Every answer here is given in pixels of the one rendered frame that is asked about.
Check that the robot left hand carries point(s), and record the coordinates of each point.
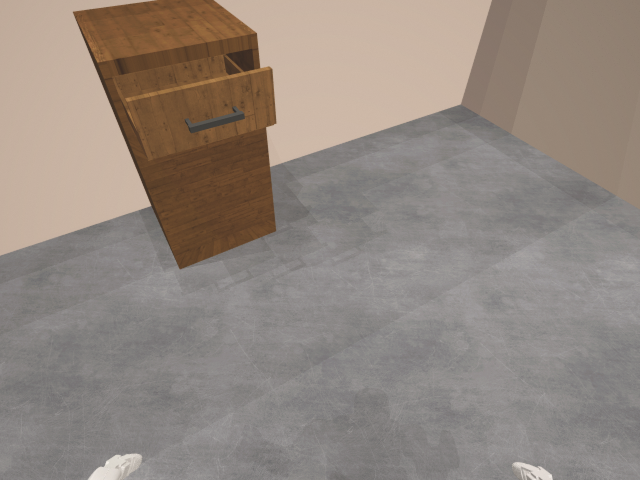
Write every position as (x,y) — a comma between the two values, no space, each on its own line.
(117,467)

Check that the handle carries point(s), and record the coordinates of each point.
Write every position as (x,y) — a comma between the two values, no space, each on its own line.
(214,122)

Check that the cabinet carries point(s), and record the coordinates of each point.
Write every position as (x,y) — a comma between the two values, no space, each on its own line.
(211,198)

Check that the drawer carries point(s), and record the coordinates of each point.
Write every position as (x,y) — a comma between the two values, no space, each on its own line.
(157,101)

